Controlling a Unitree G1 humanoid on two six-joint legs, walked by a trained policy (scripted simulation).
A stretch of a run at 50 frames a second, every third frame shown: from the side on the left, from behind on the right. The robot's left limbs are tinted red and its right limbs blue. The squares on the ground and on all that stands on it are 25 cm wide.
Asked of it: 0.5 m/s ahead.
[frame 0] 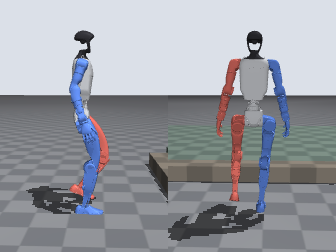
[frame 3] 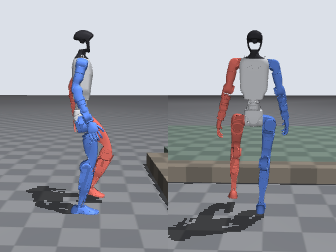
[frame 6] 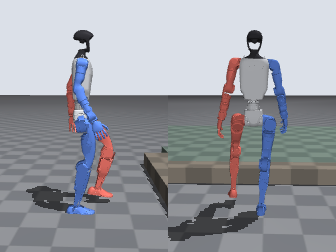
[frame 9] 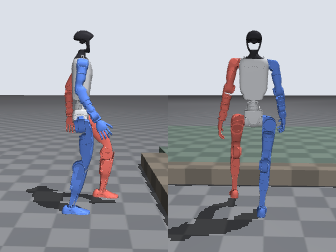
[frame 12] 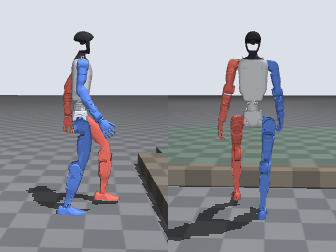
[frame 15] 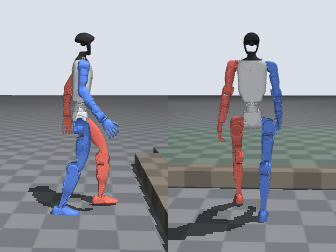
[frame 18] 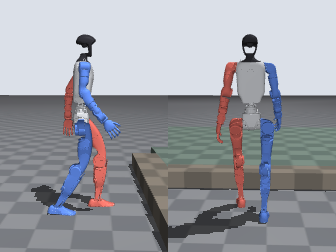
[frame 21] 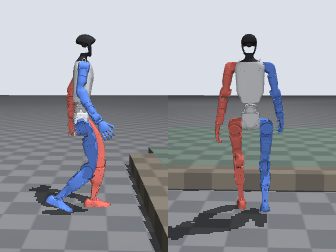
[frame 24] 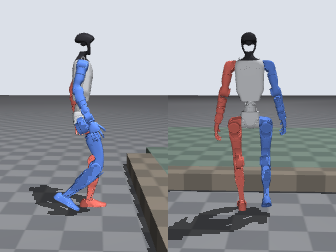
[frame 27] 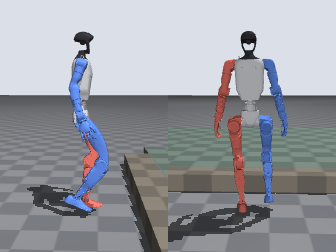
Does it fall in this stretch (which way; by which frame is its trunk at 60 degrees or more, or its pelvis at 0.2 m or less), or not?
no
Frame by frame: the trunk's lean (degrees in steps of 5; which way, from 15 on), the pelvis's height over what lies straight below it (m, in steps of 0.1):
0: 5, 0.8
3: 0, 0.8
6: 0, 0.8
9: 5, 0.8
12: 5, 0.8
15: 5, 0.8
18: 5, 0.8
21: 5, 0.8
24: 5, 0.8
27: 5, 0.8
